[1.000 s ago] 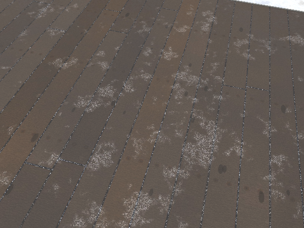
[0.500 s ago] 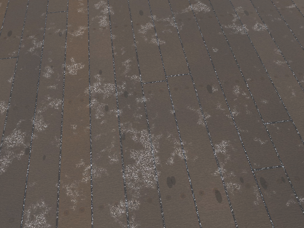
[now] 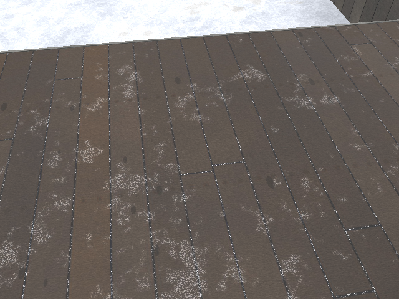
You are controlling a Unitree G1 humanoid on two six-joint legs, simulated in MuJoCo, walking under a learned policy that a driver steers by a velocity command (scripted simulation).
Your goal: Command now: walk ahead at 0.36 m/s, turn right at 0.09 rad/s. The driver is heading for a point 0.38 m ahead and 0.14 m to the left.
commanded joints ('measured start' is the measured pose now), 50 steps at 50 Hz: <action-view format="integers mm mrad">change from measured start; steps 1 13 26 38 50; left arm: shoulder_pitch -32 -263 -46 -161 -45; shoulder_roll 121 52 144 78 10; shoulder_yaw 27 2 27 -10 -24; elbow -44 -110 -50 38 179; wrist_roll -16 19 -20 -1 -10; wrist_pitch -24 -15 -32 -22 5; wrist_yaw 6 -45 10 15 22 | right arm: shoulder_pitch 111 222 313 137 83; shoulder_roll -83 -109 -100 -28 -29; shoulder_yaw -22 -32 -36 -6 14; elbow -18 78 125 144 224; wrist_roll -3 21 34 0 23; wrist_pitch -46 -77 -30 51 -8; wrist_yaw -16 4 -34 -22 -35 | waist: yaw -97 -79 -7 -74 -36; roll -4 101 -91 -117 31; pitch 33 113 -236 -17 87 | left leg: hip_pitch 289 303 -175 112 61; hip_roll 22 166 -43 3 92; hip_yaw -38 -130 -109 1 -128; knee -199 -402 717 127 -262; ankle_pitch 68 488 -232 12 95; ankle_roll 44 161 17 -11 19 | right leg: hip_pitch -198 -573 267 -216 -49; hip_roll -225 -175 -526 -345 -216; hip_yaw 219 -151 238 -12 -57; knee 15 517 79 -123 -46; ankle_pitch -2 59 827 108 63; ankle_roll -94 86 -192 -112 47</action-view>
